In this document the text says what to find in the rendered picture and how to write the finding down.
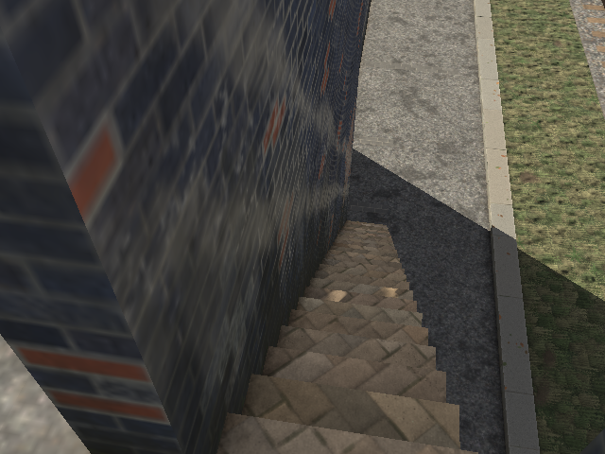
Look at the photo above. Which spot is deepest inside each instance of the stairs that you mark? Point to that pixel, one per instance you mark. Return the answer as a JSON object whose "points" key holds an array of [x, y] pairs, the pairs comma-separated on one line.
{"points": [[352, 372]]}

